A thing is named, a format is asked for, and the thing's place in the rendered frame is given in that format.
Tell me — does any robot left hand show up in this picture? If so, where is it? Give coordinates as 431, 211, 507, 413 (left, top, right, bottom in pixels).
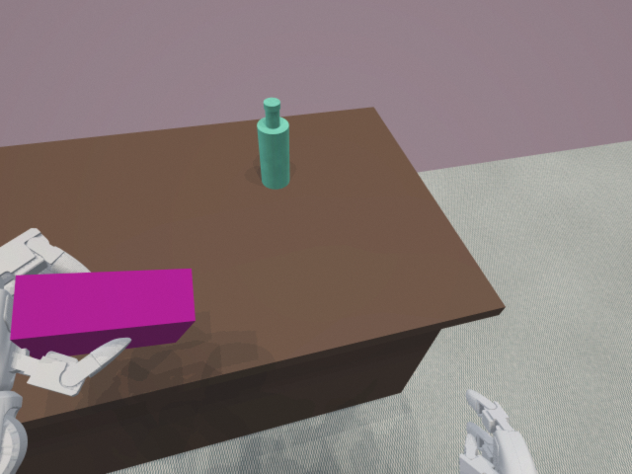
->
0, 228, 131, 397

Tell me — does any table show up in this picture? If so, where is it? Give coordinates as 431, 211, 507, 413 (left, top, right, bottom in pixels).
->
0, 107, 506, 474

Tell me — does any robot right hand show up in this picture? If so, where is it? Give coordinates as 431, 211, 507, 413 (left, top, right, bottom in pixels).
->
459, 389, 537, 474

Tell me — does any sponge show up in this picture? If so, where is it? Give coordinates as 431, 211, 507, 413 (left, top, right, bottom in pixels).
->
10, 269, 196, 359

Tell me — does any robot left forearm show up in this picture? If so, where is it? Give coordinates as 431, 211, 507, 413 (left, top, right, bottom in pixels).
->
0, 391, 28, 474

